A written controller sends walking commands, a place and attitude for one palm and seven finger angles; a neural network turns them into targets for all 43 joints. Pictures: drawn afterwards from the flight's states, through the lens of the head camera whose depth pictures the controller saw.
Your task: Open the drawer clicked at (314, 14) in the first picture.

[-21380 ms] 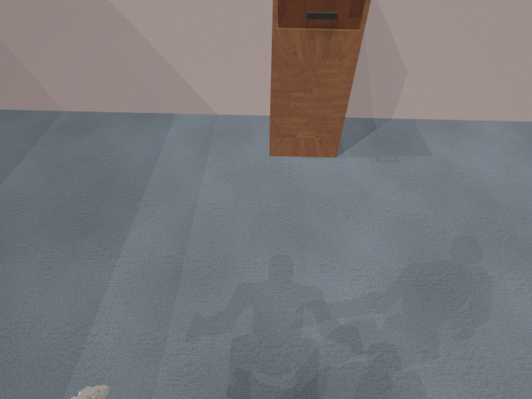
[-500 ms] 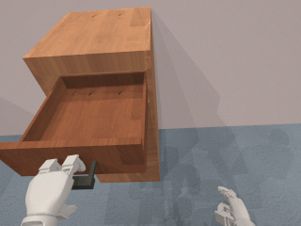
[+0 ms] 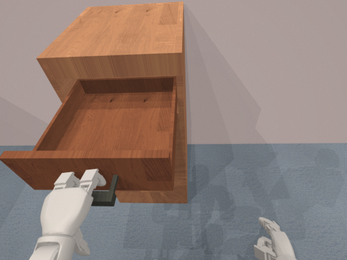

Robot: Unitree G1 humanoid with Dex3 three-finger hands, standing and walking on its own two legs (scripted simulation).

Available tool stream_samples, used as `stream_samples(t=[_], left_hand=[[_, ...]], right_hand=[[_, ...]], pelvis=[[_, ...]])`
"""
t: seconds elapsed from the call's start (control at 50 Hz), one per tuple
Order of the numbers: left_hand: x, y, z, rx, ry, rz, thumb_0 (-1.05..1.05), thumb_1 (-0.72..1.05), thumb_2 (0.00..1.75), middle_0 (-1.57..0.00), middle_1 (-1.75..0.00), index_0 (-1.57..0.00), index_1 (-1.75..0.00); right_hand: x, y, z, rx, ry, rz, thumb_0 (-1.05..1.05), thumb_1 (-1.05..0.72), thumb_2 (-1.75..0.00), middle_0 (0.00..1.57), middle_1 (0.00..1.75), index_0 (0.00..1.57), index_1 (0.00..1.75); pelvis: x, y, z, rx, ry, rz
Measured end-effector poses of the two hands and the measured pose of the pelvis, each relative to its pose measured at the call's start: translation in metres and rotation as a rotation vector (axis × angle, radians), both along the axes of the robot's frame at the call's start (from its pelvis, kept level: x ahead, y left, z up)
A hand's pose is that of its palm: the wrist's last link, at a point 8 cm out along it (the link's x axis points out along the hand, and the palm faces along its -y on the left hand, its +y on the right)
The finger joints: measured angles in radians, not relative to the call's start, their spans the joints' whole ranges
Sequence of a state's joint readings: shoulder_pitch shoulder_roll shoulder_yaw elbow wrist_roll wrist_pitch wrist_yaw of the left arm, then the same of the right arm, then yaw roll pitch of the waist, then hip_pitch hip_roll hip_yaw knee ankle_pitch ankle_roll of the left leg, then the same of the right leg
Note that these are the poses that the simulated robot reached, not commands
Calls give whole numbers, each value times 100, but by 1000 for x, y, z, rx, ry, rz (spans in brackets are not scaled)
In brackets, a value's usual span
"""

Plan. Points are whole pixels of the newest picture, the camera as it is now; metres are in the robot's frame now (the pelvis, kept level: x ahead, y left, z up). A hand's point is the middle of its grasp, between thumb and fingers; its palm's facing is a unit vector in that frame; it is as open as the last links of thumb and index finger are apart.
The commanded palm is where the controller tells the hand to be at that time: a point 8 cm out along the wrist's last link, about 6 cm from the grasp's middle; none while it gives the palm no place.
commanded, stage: lift the hand off the handle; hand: left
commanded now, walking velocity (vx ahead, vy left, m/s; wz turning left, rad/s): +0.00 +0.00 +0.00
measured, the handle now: (88, 188) +0.24 +0.23 +0.06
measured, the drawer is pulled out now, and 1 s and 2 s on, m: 0.29 0.29 0.29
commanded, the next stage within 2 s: draw the hand back to the body in 1.28 s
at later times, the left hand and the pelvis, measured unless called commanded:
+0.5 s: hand (61, 193) +0.20 +0.25 +0.11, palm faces +0.16 -0.11 -0.98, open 13.4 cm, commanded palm +0.17 +0.24 +0.17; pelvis +0.01 +0.02 +0.02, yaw +0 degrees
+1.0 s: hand (52, 170) +0.21 +0.24 +0.18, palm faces +0.18 -0.12 -0.98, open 13.8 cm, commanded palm +0.17 +0.23 +0.24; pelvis +0.00 +0.02 +0.03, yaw +0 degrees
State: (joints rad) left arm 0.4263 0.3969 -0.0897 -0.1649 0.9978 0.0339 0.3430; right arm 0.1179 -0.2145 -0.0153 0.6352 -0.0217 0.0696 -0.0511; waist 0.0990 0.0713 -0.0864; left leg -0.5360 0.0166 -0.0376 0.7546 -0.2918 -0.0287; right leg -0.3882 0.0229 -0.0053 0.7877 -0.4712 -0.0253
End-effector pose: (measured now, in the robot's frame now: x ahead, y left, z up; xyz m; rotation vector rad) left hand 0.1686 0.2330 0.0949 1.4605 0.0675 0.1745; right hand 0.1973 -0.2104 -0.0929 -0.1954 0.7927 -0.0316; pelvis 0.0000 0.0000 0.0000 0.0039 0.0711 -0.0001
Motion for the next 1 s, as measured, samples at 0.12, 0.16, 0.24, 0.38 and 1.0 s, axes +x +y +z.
stream_samples(t=[0.12, 0.16, 0.24, 0.38, 1.0], left_hand=[[6, 1, 5, -10, 21, -8, 0, -49, 30, -37, -120, -34, -122], [7, 3, 9, -13, 26, -16, 0, -49, 30, -37, -120, -35, -122], [8, 6, 19, -16, 21, -32, 0, -49, 30, -39, -120, -36, -123], [6, 12, 44, -13, -34, -19, 0, -49, 30, -39, -121, -39, -124], [11, 10, 135, -20, -108, -12, 0, -49, 30, -33, -120, -32, -120]], right_hand=[[1, 9, 3, 16, -10, -4, 2, -91, -90, 20, 30, 20, 30], [2, 10, 7, 15, -20, -6, 2, -91, -90, 20, 30, 20, 30], [7, 11, 13, 10, -42, -6, 2, -91, -90, 20, 30, 20, 30], [18, 14, 23, 11, -73, 8, 2, -91, -90, 20, 30, 20, 30], [36, 50, 48, 102, -115, 128, 2, -91, -90, 20, 30, 20, 30]], pelvis=[[0, 2, 3, -1, -15, -4], [1, 3, 5, -2, -22, -5], [2, 5, 7, -4, -35, -5], [5, 11, 12, -7, -48, -3], [-1, 16, 28, -2, -132, 4]])
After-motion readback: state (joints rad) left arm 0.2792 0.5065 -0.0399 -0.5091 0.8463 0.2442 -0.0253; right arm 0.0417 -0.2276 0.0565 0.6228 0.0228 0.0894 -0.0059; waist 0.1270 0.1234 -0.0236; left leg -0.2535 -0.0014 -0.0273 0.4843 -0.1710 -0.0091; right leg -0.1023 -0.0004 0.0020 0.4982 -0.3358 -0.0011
